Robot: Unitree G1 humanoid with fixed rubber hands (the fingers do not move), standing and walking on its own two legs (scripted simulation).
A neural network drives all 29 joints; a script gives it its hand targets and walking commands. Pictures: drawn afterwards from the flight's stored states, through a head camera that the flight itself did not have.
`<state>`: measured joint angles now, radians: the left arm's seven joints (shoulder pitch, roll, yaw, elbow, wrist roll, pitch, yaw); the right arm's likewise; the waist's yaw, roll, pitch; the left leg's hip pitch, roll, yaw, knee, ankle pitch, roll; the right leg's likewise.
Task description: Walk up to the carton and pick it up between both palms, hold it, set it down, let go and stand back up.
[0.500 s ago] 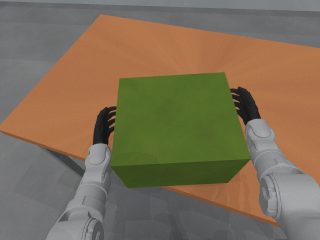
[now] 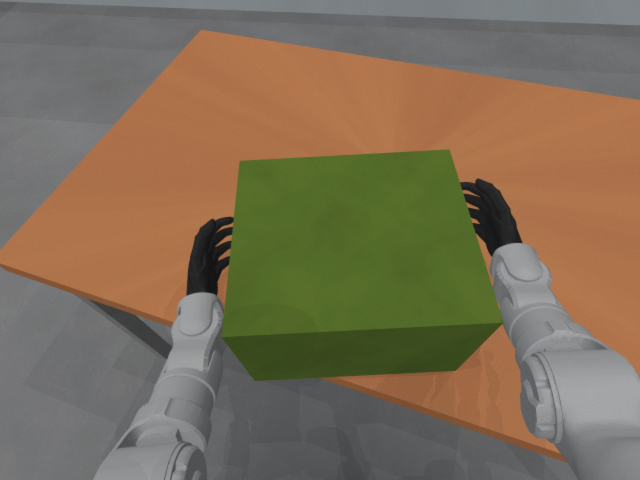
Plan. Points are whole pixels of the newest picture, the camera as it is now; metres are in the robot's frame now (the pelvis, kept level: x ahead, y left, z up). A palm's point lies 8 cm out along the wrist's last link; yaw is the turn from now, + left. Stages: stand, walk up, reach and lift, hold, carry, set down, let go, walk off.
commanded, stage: reach and lift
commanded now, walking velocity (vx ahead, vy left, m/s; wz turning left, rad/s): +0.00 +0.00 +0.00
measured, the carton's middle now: (349, 267) +0.40 +0.01 -0.03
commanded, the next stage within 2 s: none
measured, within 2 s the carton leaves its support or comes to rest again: leaves its support in 0.22 s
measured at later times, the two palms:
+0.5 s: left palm (191, 299) +0.31 +0.21 +0.01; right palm (496, 239) +0.41 -0.17 +0.05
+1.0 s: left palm (185, 269) +0.33 +0.20 +0.07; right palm (515, 225) +0.41 -0.18 +0.08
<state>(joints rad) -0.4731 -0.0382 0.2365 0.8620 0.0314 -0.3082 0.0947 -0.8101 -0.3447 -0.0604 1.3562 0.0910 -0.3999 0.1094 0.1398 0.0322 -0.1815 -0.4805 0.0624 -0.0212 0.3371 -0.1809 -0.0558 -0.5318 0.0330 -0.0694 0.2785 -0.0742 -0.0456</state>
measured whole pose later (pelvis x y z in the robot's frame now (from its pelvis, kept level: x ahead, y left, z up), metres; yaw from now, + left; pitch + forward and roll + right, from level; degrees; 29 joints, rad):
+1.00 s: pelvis -0.02 +0.00 +0.00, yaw +3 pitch +17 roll +0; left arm -0.42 0.06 0.08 0.63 -0.14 -0.10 0.15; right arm -0.70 -0.35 0.09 1.02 0.29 -0.19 0.02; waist 0.07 0.03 -0.26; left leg -0.50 0.05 -0.05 0.38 -0.17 -0.06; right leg -0.53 0.02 -0.11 0.33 -0.09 -0.05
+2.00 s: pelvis -0.01 +0.02 +0.01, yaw +2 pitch +2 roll +0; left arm -0.41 0.08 0.23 0.20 0.01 0.44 -0.03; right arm -0.51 -0.19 -0.11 0.46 0.20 0.30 -0.11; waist -0.03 -0.01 -0.10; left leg -0.15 0.02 -0.04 0.30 -0.18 -0.02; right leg -0.19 0.00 -0.05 0.25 -0.09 -0.01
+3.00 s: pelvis -0.01 +0.03 +0.01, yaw +3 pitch -1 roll -1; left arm -0.43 0.08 0.25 0.05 0.05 0.61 -0.05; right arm -0.54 -0.20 -0.09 0.38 0.23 0.42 -0.14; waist -0.05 -0.01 -0.08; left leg -0.12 0.01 -0.06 0.33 -0.20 -0.01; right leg -0.14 0.00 -0.04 0.25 -0.10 0.00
